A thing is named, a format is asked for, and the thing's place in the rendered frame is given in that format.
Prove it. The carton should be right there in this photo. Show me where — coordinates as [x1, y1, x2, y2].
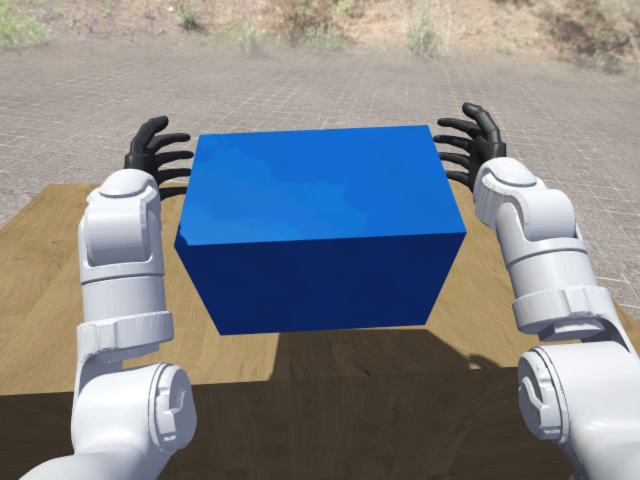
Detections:
[174, 125, 467, 336]

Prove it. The pedestal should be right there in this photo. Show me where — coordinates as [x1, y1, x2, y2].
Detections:
[0, 182, 640, 480]

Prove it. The left robot hand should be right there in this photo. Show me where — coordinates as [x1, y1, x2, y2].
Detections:
[123, 116, 194, 201]

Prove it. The left robot upper arm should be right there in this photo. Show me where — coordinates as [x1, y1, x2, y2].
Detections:
[19, 362, 197, 480]

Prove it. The right robot upper arm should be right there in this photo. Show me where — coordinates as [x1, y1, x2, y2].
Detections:
[518, 341, 640, 480]

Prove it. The robot left forearm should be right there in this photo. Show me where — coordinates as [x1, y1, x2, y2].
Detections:
[71, 169, 174, 451]

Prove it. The right robot hand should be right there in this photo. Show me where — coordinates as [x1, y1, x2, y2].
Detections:
[433, 102, 506, 193]

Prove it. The robot right forearm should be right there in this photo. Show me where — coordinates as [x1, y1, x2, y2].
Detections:
[473, 157, 640, 366]

